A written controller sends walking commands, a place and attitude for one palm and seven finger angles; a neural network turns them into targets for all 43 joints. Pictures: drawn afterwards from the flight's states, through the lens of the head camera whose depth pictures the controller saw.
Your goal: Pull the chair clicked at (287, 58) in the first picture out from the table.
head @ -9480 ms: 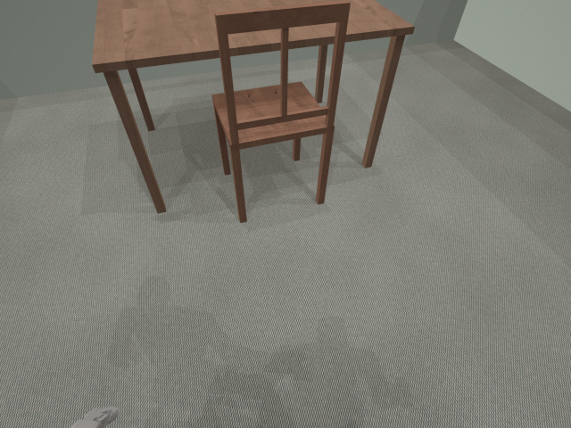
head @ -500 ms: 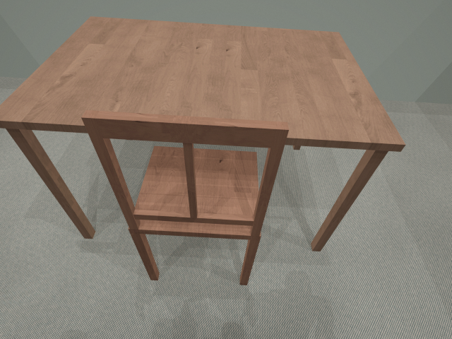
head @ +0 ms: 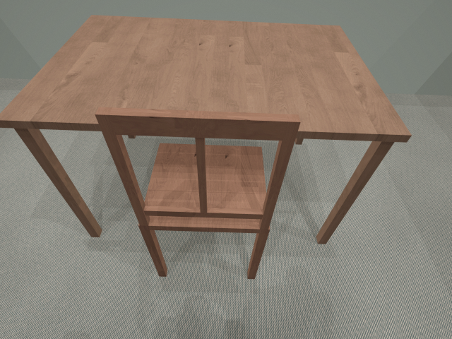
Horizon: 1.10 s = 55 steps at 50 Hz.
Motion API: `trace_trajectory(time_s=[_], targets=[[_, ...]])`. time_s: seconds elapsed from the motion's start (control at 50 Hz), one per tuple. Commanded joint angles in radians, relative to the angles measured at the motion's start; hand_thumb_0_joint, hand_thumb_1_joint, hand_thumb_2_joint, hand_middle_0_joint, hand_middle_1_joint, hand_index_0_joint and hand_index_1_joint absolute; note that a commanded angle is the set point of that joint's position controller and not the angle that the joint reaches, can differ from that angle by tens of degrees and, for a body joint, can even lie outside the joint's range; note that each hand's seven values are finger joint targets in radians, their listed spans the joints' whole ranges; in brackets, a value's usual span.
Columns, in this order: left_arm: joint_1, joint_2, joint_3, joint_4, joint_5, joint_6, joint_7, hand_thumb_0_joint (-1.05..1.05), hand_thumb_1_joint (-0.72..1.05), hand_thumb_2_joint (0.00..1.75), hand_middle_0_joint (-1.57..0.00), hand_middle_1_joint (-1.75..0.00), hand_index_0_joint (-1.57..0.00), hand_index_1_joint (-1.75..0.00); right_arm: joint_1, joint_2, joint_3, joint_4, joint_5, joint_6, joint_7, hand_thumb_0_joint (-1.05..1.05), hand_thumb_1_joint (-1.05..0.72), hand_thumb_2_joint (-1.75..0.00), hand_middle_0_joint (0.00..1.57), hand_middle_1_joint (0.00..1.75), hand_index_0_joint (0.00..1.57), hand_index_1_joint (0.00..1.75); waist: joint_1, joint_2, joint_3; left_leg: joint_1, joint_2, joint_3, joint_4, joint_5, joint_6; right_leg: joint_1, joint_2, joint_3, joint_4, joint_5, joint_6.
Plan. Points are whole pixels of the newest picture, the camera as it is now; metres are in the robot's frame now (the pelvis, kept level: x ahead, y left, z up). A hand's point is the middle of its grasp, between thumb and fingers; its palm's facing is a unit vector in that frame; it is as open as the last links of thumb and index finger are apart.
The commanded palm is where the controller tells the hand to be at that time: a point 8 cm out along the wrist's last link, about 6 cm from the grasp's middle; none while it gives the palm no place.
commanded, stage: look again from close up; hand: left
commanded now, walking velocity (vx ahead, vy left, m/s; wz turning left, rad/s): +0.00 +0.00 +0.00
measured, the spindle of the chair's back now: (202, 178) +0.51 +0.09 -0.08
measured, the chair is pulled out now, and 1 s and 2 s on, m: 0.00 0.00 0.00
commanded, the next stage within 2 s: shuffle to correct the standing spot in 1.22 s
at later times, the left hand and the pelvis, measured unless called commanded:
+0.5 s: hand out of the picture -0.03 +0.13 -0.17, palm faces +0.05 -0.99 -0.16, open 7.3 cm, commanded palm none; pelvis +0.00 -0.02 +0.00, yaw +0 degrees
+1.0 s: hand out of the picture -0.02 +0.10 -0.17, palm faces +0.06 -0.99 -0.15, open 7.3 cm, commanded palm none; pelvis +0.01 -0.05 +0.00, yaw +1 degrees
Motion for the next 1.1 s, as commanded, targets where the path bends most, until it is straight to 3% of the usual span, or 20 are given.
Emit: trace_trajectory(time_s=[0.0, 0.1, 0.18, 0.42, 0.52, 0.62, 1.08], targets=[[0.106, 0.059, 0.006, -0.008, 0.004, -0.008, 0.008, 0.0, 0.9, 0.9, -0.2, -0.3, -0.2, -0.3, 0.079, -0.111, -0.022, -0.014, 0.003, -0.008, -0.005, 0.0, -0.9, -0.9, 0.2, 0.3, 0.2, 0.3, -0.003, 0.003, 0.081, -0.015, 0.267, -0.259, -0.139, 0.023, -0.161, -0.091, -0.013, 0.011, -0.025, 0.07, -0.041], [0.108, 0.059, 0.006, -0.008, 0.005, -0.011, 0.007, 0.0, 0.9, 0.9, -0.2, -0.3, -0.2, -0.3, 0.081, -0.103, -0.021, -0.013, 0.004, -0.009, -0.005, 0.0, -0.9, -0.9, 0.2, 0.3, 0.2, 0.3, -0.003, 0.015, 0.073, -0.007, 0.259, -0.245, -0.123, 0.053, -0.134, -0.087, -0.015, 0.016, -0.034, 0.085, -0.042], [0.111, 0.052, 0.009, -0.002, 0.004, -0.009, 0.008, 0.0, 0.9, 0.9, -0.2, -0.3, -0.2, -0.3, 0.088, -0.103, -0.023, -0.012, 0.002, -0.01, -0.007, 0.0, -0.9, -0.9, 0.2, 0.3, 0.2, 0.3, -0.009, 0.037, 0.057, 0.028, 0.261, -0.248, -0.126, 0.094, -0.158, -0.098, -0.011, 0.011, -0.019, 0.09, -0.041], [0.095, 0.056, 0.008, -0.007, 0.006, -0.017, 0.004, 0.0, 0.9, 0.9, -0.2, -0.3, -0.2, -0.3, 0.086, -0.091, -0.019, -0.013, 0.003, -0.01, -0.001, 0.0, -0.9, -0.9, 0.2, 0.3, 0.2, 0.3, -0.006, -0.004, 0.083, -0.025, 0.241, -0.227, -0.112, -0.005, -0.118, -0.088, -0.02, 0.031, -0.068, 0.1, -0.049], [0.086, 0.056, 0.007, -0.011, 0.004, -0.024, 0.002, 0.0, 0.9, 0.9, -0.2, -0.3, -0.2, -0.3, 0.087, -0.083, -0.016, -0.012, 0.002, -0.011, 0.0, 0.0, -0.9, -0.9, 0.2, 0.3, 0.2, 0.3, -0.009, -0.013, 0.068, -0.013, 0.228, -0.209, -0.08, 0.04, -0.103, -0.084, -0.026, 0.04, -0.086, 0.123, -0.057], [0.083, 0.057, 0.008, -0.015, 0.004, -0.026, 0.002, 0.0, 0.9, 0.9, -0.2, -0.3, -0.2, -0.3, 0.09, -0.077, -0.014, -0.009, 0.002, -0.013, -0.001, 0.0, -0.9, -0.9, 0.2, 0.3, 0.2, 0.3, -0.01, 0.011, 0.059, -0.005, 0.228, -0.205, -0.071, 0.073, -0.103, -0.075, -0.024, 0.039, -0.089, 0.135, -0.06], [0.079, 0.065, 0.006, -0.017, 0.003, -0.038, -0.001, 0.0, 0.9, 0.9, -0.2, -0.3, -0.2, -0.3, 0.063, -0.08, -0.007, -0.006, 0.001, -0.014, 0.0, 0.0, -0.9, -0.9, 0.2, 0.3, 0.2, 0.3, -0.008, 0.004, 0.046, 0.022, 0.227, -0.196, -0.054, 0.122, -0.103, -0.067, -0.027, 0.052, -0.117, 0.167, -0.066]])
